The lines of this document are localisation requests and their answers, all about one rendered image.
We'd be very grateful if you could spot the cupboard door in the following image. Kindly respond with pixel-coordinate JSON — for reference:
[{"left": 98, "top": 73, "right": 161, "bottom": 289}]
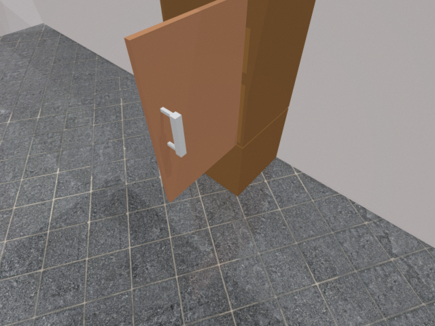
[{"left": 124, "top": 0, "right": 248, "bottom": 202}]

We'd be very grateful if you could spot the handle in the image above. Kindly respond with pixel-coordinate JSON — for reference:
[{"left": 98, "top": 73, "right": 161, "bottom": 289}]
[{"left": 160, "top": 107, "right": 187, "bottom": 157}]

